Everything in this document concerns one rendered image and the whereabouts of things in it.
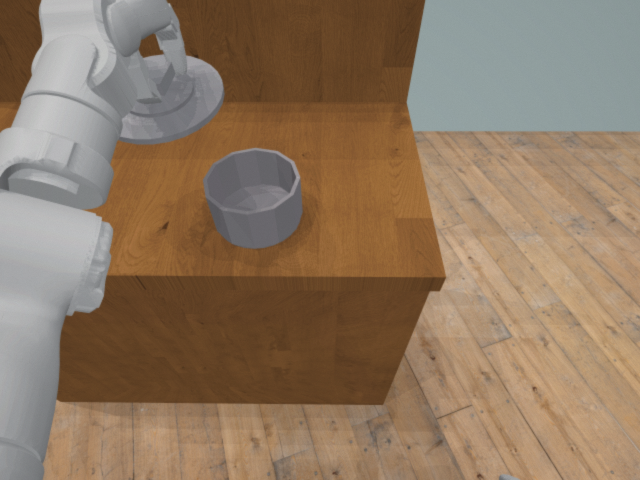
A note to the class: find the knob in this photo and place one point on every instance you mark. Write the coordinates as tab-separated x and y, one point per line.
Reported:
161	73

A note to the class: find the robot left upper arm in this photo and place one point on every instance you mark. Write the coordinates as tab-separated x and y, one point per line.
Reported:
54	260

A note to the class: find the robot left forearm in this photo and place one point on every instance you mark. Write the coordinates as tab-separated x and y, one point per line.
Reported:
62	140

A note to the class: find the lid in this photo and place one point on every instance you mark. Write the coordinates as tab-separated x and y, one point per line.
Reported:
191	101

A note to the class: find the robot left hand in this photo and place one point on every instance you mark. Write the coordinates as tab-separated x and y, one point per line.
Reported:
158	17

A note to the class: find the table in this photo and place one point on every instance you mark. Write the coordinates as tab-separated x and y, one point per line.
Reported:
323	317

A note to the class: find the pot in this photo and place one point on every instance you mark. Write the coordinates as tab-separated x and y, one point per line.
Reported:
254	196

